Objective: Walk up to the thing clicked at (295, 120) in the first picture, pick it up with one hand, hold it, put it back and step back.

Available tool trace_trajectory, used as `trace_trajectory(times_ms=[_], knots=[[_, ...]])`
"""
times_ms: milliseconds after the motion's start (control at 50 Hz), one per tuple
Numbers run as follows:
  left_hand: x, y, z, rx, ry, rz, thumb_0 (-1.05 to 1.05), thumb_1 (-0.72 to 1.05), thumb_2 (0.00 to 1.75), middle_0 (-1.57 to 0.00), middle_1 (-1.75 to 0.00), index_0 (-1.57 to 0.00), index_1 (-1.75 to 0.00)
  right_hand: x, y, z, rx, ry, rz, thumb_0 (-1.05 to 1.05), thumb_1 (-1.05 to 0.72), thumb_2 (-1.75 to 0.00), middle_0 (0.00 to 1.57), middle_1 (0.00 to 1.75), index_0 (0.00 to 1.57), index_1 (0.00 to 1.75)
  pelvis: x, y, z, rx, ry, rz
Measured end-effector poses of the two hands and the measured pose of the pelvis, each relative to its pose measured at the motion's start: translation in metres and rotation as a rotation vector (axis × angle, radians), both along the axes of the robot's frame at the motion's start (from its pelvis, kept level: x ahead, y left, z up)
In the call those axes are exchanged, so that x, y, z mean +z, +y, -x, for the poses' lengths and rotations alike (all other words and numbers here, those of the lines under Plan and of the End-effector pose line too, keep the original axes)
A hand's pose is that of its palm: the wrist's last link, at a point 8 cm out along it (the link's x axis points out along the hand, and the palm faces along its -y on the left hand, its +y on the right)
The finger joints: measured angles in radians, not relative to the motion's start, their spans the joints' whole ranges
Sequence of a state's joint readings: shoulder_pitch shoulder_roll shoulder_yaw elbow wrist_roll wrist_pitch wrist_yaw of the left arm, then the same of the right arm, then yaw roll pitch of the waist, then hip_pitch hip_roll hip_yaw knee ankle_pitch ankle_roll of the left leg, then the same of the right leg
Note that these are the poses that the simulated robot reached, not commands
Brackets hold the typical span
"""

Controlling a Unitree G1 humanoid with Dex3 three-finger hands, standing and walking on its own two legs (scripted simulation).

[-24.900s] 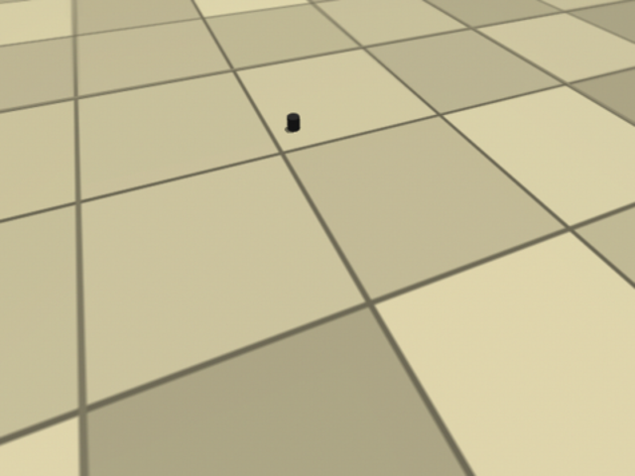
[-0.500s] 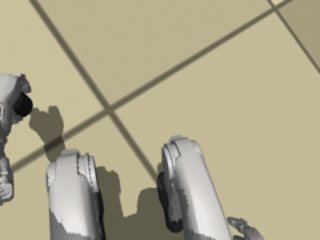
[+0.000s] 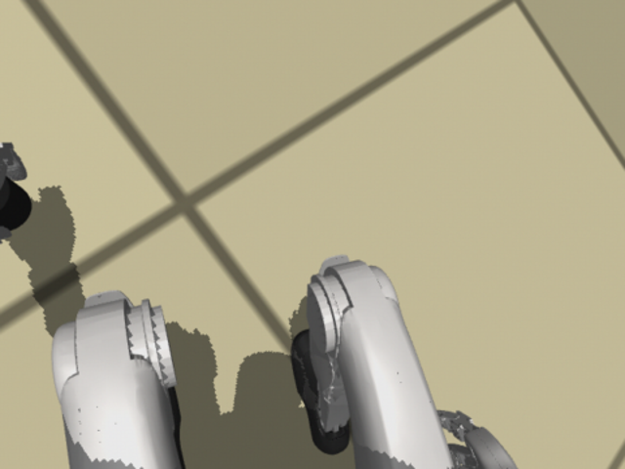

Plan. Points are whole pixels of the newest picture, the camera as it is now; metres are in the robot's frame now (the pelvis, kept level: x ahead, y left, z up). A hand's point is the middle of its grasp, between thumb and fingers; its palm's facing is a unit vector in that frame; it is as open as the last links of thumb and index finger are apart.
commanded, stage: rest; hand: left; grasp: from above
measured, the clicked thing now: out of the picture +0.44 +0.33 -0.23
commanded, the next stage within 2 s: open in 1.00 s
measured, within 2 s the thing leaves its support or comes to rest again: rests again in 0.74 s
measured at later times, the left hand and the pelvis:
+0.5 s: hand (8, 204) +0.44 +0.32 -0.24, palm faces -0.46 -0.16 -0.87, open 9.3 cm; pelvis +0.00 +0.00 -0.01, yaw -3 degrees
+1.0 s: hand (4, 207) +0.44 +0.32 -0.25, palm faces -0.45 -0.14 -0.88, open 9.3 cm; pelvis +0.00 +0.01 -0.02, yaw -4 degrees
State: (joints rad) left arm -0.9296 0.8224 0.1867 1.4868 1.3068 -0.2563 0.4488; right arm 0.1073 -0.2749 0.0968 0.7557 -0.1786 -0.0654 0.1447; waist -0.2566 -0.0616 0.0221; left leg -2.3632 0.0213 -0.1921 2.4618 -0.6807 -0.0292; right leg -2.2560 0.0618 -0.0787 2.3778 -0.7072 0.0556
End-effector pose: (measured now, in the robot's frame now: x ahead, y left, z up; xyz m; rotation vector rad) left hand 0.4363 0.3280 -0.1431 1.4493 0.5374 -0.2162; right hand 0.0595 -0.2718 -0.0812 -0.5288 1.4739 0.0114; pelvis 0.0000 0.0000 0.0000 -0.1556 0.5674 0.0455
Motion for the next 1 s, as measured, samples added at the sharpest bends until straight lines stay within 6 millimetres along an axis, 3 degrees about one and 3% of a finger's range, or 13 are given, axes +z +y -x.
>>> trace_trajectory(times_ms=[280,540,720,1000], knots=[[-0.021,-0.001,-0.01,0.034,0.015,-0.015,0.01,-0.01,0.71,-0.58,-0.82,-0.7,-0.76,-0.012,0.008,-0.002,0.033,0.005,-0.032,0.0,-0.9,-0.9,0.2,0.3,0.2,0.3,-0.01,0.001,-0.004,-0.015,-0.006,0.011],[-0.042,-0.009,-0.013,0.025,0.006,0.021,0.01,-0.01,0.71,-0.58,-0.81,-0.7,-0.76,-0.003,0.006,0.005,0.076,0.032,-0.016,0.0,-0.9,-0.9,0.2,0.3,0.2,0.3,-0.014,0.002,-0.004,-0.03,-0.037,0.03],[-0.047,-0.007,-0.012,0.022,-0.014,0.011,0.01,-0.02,0.71,-0.59,-0.81,-0.7,-0.75,0.004,0.006,0.007,0.102,0.026,0.003,0.0,-0.9,-0.9,0.2,0.3,0.2,0.3,-0.017,0.005,-0.002,-0.037,-0.053,0.044],[-0.052,-0.001,-0.01,0.035,0.004,0.001,0.01,-0.02,0.7,-0.59,-0.81,-0.71,-0.75,0.005,0.021,0.005,0.149,0.011,-0.041,0.0,-0.9,-0.9,0.2,0.3,0.2,0.3,-0.016,0.008,-0.001,-0.039,-0.064,0.061]])
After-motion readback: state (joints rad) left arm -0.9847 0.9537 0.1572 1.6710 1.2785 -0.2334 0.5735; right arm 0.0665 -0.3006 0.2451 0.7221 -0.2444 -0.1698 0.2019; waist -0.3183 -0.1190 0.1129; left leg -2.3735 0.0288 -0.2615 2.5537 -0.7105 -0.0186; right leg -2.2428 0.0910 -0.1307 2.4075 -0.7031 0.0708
